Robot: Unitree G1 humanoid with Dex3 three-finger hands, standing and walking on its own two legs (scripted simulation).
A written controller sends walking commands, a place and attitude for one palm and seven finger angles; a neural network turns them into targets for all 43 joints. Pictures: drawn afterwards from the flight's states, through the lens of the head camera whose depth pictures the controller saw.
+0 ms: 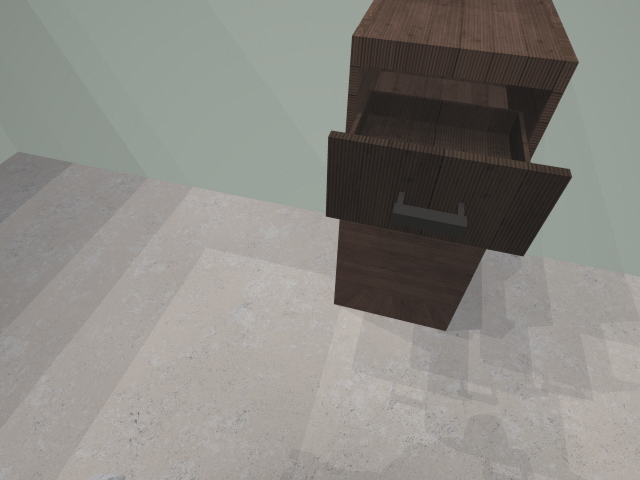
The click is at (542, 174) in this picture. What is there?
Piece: drawer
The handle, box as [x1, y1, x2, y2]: [391, 192, 466, 237]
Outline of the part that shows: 399,192 397,202 394,205 391,223 462,237 466,227 466,216 463,215 463,203 458,203 456,213 451,214 404,205 402,203 404,193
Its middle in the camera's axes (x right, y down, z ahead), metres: +0.18 -0.04 +0.64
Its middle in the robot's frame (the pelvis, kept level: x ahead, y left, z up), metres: +0.52 -0.15 +0.04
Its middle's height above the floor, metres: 0.81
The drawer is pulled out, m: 0.27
